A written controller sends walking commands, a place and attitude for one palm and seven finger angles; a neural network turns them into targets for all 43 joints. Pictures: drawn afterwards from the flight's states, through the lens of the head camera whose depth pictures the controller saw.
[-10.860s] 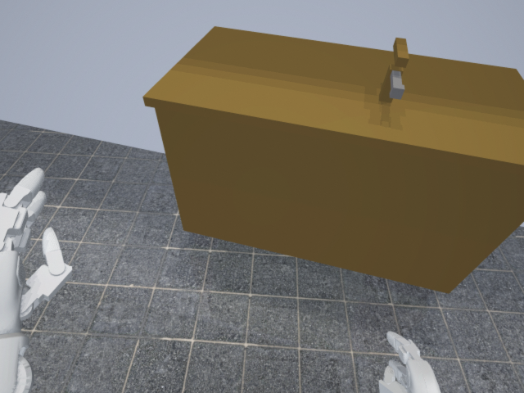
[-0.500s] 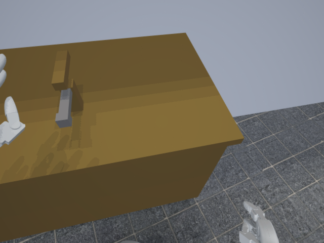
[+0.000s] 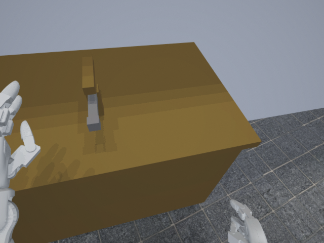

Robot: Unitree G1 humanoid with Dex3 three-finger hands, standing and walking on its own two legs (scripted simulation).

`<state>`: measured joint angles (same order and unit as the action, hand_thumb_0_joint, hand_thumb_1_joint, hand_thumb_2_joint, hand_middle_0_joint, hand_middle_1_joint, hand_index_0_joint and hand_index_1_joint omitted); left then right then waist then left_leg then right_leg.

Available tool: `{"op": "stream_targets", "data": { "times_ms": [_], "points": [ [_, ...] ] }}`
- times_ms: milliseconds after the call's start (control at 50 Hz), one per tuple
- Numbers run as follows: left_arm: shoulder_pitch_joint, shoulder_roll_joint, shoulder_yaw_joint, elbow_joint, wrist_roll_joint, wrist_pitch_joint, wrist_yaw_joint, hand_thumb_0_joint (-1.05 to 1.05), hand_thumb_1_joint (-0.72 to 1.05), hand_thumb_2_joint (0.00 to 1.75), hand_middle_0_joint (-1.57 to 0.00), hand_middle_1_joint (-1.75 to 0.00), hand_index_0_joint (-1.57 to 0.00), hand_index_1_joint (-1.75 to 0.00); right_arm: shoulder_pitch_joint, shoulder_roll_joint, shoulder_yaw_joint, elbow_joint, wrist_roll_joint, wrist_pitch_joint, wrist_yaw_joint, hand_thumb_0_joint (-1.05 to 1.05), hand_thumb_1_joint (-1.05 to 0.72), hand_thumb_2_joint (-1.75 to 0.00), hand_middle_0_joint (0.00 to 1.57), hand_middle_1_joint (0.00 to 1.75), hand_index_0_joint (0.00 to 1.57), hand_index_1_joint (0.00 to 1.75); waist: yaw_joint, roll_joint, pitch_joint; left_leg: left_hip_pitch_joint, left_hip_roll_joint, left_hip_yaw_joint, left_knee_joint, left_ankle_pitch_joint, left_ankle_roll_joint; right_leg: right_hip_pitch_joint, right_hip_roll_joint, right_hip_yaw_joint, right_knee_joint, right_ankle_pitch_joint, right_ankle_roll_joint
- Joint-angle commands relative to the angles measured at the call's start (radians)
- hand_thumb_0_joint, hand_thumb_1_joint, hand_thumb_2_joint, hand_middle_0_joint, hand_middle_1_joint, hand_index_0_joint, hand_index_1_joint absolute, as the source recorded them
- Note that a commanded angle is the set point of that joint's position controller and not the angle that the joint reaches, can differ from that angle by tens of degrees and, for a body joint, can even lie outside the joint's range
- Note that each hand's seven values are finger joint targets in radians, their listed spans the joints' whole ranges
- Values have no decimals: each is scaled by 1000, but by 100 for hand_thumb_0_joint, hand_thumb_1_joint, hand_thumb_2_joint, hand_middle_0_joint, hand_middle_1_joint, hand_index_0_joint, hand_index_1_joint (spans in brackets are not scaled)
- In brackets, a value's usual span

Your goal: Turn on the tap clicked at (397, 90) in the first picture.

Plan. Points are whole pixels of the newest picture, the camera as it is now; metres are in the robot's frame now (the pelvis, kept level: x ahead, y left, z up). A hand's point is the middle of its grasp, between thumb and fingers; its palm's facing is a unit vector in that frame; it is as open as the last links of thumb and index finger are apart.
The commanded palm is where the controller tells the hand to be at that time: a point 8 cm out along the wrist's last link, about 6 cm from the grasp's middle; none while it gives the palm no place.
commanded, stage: come to a stop and stand still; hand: left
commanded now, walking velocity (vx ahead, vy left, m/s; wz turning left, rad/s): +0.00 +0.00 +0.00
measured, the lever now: (93, 123) +0.35 +0.22 +0.09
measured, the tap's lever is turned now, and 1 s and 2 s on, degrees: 0 0 0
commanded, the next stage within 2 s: look again from close up in 0.38 s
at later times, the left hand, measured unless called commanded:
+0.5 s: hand (48, 146) +0.23 +0.25 +0.16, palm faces +0.39 -0.83 -0.39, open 7.5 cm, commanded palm +0.17 +0.28 +0.18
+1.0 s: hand (65, 148) +0.23 +0.22 +0.16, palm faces +0.37 -0.85 -0.38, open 7.5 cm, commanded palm +0.17 +0.25 +0.18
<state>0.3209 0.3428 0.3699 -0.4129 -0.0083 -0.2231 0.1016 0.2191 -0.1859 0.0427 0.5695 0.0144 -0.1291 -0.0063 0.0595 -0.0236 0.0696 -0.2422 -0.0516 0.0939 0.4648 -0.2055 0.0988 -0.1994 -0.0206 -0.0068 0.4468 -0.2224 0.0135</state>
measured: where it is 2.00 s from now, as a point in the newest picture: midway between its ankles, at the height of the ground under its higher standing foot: outside the picture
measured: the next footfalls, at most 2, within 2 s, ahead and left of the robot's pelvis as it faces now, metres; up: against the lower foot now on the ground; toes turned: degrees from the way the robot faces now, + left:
none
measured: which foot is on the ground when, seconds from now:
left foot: down 0.00-1.00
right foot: down 0.00-1.00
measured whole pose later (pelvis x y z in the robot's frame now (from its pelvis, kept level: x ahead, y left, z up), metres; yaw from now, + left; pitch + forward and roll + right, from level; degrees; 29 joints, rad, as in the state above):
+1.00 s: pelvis +0.02 -0.03 +0.01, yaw +0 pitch -1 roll -1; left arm 0.41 0.37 0.34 -0.42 -0.05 -0.18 0.10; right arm 0.20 -0.20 0.02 0.57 0.02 -0.08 -0.04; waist 0.02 -0.01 0.05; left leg -0.21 -0.01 0.06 0.42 -0.20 0.05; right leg -0.16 0.02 -0.03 0.38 -0.21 -0.01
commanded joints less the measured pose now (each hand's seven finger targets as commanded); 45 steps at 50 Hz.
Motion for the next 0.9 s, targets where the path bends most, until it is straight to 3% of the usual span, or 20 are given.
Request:
{"op": "stream_targets", "data": {
  "times_ms": [0, 20, 40, 100, 120, 160, 220, 260, 320, 340, 420, 440, 520, 540, 620, 640, 720, 740, 800, 880],
  "points": [
    [-88, 168, 53, -206, 0, -57, 8, 0, 90, 90, -20, -30, -20, -30, -87, -137, -63, -160, -2, -54, -6, 0, -90, -90, 20, 30, 20, 30, -30, 103, -122, 18, 201, -233, -223, -181, -89, 6, -3, 9, -25, 10, -33],
    [-74, 205, 93, -224, 2, -57, 13, 0, 90, 90, -20, -30, -20, -30, -102, -138, -60, -156, -1, -51, -6, 0, -90, -90, 20, 30, 20, 30, -27, 118, -147, 55, 196, -226, -214, -103, -101, 4, 0, 1, -19, 22, -34],
    [-68, 176, 68, -224, -5, -58, 9, 0, 90, 90, -20, -30, -20, -30, -96, -134, -61, -160, -5, -45, -7, 0, -90, -90, 20, 30, 20, 30, -30, 111, -154, 69, 195, -223, -196, -59, -102, 0, -4, -2, -28, 29, -36],
    [-36, 201, 97, -260, -15, -56, 9, 0, 90, 90, -20, -30, -20, -30, -90, -132, -65, -168, -6, -39, -7, 0, -90, -90, 20, 30, 20, 30, -33, 105, -184, 101, 187, -203, -152, 100, -121, 24, -14, -4, -39, 73, -42],
    [-24, 227, 121, -274, -13, -54, 11, 0, 90, 90, -20, -30, -20, -30, -106, -132, -62, -166, -4, -37, -7, 0, -90, -90, 20, 30, 20, 30, -32, 133, -198, 132, 181, -195, -142, 172, -132, 16, -10, -10, -27, 80, -42],
    [-14, 203, 98, -287, -22, -53, 7, 0, 90, 90, -20, -30, -20, -30, -88, -132, -68, -169, -6, -34, -6, 0, -90, -90, 20, 30, 20, 30, -37, 145, -205, 157, 186, -192, -123, 269, -138, 8, -13, -16, -26, 69, -44],
    [19, 221, 120, -286, -20, -46, 9, 0, 90, 90, -20, -30, -20, -30, -98, -133, -66, -166, -3, -31, -5, 0, -90, -90, 20, 30, 20, 30, -34, 148, -218, 198, 185, -179, -97, 367, -144, -5, -13, -22, -33, 71, -43],
    [16, 200, 94, -287, -28, -44, 6, 0, 90, 90, -20, -30, -20, -30, -83, -138, -73, -167, -3, -27, -5, 0, -90, -90, 20, 30, 20, 30, -40, 132, -218, 193, 187, -183, -92, 383, -147, 6, -17, -21, -40, 75, -44],
    [35, 218, 114, -272, -26, -36, 11, 0, 90, 90, -20, -30, -20, -30, -101, -139, -70, -165, 5, -22, -8, 0, -90, -90, 20, 30, 20, 30, -37, 119, -211, 190, 178, -172, -85, 381, -148, 10, -21, -18, -49, 115, -43],
    [33, 179, 77, -257, -31, -37, 6, 0, 90, 90, -20, -30, -20, -30, -89, -143, -70, -161, -1, -17, -9, 0, -90, -90, 20, 30, 20, 30, -40, 111, -211, 178, 177, -170, -88, 351, -143, 11, -20, -17, -52, 108, -45],
    [14, 222, 110, -265, -27, -33, 15, 0, 90, 90, -20, -30, -20, -30, -113, -142, -71, -165, 8, -14, -18, 0, -90, -90, 20, 30, 20, 30, -36, 112, -190, 125, 165, -166, -104, 231, -135, 46, -31, 2, -63, 149, -46],
    [21, 177, 68, -238, -34, -34, 9, 0, 90, 90, -20, -30, -20, -30, -100, -144, -69, -162, 4, -10, -19, 0, -90, -90, 20, 30, 20, 30, -39, 92, -181, 106, 159, -169, -110, 189, -126, 45, -31, 3, -71, 144, -48],
    [12, 216, 99, -246, -32, -32, 17, 0, 90, 90, -20, -30, -20, -30, -126, -139, -68, -165, 11, -12, -27, 0, -90, -90, 20, 30, 20, 30, -37, 89, -159, 77, 145, -167, -119, 46, -102, 40, -47, 41, -104, 117, -51],
    [13, 177, 64, -227, -36, -35, 12, 0, 90, 90, -20, -30, -20, -30, -114, -143, -67, -161, 4, -9, -28, 0, -90, -90, 20, 30, 20, 30, -39, 79, -157, 71, 145, -166, -120, 18, -91, 34, -47, 42, -112, 107, -52],
    [6, 216, 95, -244, -34, -34, 18, 0, 90, 90, -20, -30, -20, -30, -125, -139, -67, -160, 11, -16, -33, 0, -90, -90, 20, 30, 20, 30, -37, 94, -160, 78, 140, -167, -118, 37, -87, 34, -50, 52, -110, 117, -52],
    [15, 189, 71, -218, -38, -35, 15, 0, 90, 90, -20, -30, -20, -30, -118, -141, -65, -159, 3, -13, -34, 0, -90, -90, 20, 30, 20, 30, -37, 75, -159, 69, 142, -169, -121, 17, -79, 34, -50, 50, -121, 108, -50],
    [28, 218, 100, -225, -40, -28, 16, 0, 90, 90, -20, -30, -20, -30, -123, -137, -66, -158, 11, -15, -37, 0, -90, -90, 20, 30, 20, 30, -36, 61, -170, 86, 135, -160, -97, 67, -74, 39, -60, 67, -129, 151, -51],
    [27, 187, 72, -214, -44, -30, 13, 0, 90, 90, -20, -30, -20, -30, -113, -144, -67, -155, 4, -14, -37, 0, -90, -90, 20, 30, 20, 30, -39, 43, -176, 84, 135, -161, -96, 73, -71, 43, -58, 61, -128, 156, -51],
    [22, 191, 69, -220, -46, -24, 13, 0, 90, 90, -20, -30, -20, -30, -112, -141, -72, -159, 9, -16, -38, 0, -90, -90, 20, 30, 20, 30, -41, 68, -161, 86, 135, -157, -95, 57, -69, 30, -63, 83, -139, 150, -51],
    [13, 199, 78, -216, -50, -24, 13, 0, 90, 90, -20, -30, -20, -30, -111, -140, -70, -156, 5, -14, -40, 0, -90, -90, 20, 30, 20, 30, -40, 50, -170, 109, 153, -169, -120, 76, -73, 25, -42, 58, -128, 142, -45]
  ]
}}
